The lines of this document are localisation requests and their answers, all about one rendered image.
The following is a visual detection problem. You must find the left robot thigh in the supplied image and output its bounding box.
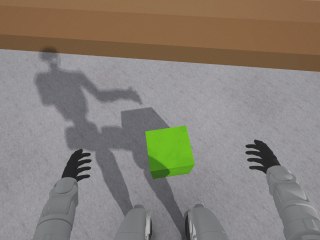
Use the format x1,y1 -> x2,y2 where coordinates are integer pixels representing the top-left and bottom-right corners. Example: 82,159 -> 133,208
114,208 -> 151,240

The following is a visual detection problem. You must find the robot left forearm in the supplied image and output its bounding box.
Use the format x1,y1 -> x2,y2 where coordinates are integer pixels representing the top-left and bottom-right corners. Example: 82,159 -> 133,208
31,177 -> 79,240

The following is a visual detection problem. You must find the robot right hand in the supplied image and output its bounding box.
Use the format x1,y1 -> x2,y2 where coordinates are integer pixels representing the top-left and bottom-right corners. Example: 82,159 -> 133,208
245,139 -> 280,174

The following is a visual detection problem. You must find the robot right forearm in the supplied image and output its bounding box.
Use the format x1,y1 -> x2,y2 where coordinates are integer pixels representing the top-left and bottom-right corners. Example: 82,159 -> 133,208
266,165 -> 320,240

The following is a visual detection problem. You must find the carton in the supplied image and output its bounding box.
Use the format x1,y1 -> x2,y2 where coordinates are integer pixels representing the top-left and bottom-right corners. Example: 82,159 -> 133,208
145,125 -> 195,179

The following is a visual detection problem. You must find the right robot shin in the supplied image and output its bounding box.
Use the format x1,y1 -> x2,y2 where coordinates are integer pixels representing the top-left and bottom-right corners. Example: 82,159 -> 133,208
190,203 -> 205,240

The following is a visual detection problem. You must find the robot left hand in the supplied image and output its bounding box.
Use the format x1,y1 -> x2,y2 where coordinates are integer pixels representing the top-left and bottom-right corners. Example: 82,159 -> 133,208
61,149 -> 92,182

